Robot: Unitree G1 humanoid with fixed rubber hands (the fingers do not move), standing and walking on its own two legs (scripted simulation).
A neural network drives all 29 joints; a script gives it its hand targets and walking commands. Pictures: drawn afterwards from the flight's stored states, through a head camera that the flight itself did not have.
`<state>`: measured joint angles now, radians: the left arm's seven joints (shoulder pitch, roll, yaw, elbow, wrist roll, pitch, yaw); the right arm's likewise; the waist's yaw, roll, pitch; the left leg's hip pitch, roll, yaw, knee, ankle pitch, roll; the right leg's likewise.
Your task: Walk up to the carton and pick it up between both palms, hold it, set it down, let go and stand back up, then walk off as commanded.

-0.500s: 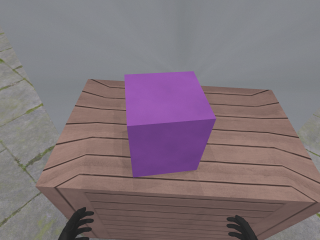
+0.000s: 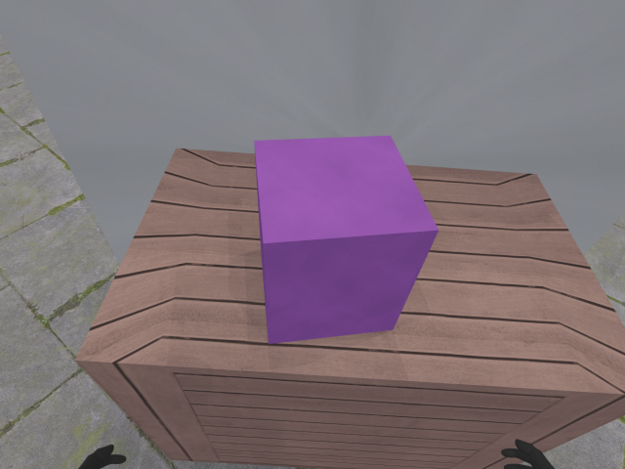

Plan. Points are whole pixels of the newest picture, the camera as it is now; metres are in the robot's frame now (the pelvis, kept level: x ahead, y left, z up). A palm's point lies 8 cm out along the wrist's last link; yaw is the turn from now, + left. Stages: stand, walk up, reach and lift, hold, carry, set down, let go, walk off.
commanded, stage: stand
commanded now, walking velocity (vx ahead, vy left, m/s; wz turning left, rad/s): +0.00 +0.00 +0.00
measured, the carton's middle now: (328, 241) +0.45 +0.02 +0.02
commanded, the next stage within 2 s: walk off in 1.90 s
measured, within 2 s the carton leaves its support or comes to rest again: neither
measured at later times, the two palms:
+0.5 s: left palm out of the picture +0.06 +0.31 -0.10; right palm out of the picture +0.14 -0.28 -0.08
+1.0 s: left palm out of the picture +0.05 +0.31 -0.10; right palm out of the picture +0.14 -0.28 -0.08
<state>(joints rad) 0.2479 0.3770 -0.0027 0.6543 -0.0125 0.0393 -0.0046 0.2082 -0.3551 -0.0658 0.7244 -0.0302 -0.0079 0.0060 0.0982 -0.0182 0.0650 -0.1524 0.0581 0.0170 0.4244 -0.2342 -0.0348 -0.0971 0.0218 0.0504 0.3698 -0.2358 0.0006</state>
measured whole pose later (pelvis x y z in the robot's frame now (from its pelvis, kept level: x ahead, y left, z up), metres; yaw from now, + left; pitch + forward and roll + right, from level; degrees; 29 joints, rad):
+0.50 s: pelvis +0.00 +0.00 +0.00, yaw +0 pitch -2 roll -1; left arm 0.25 0.39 0.00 0.79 -0.01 0.01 -0.02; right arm 0.21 -0.35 -0.06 0.72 -0.02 0.01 0.01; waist 0.10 0.00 0.06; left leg -0.15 0.06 0.02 0.43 -0.24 -0.03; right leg -0.10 0.02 0.05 0.37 -0.23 0.00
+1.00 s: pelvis -0.01 +0.00 +0.00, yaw +0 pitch -3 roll -1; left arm 0.24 0.39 0.00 0.83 -0.01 0.01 -0.02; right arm 0.21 -0.35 -0.05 0.72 -0.01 0.01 0.01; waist 0.10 0.01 0.06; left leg -0.15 0.06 0.02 0.43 -0.23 -0.03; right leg -0.10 0.02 0.05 0.37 -0.23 0.00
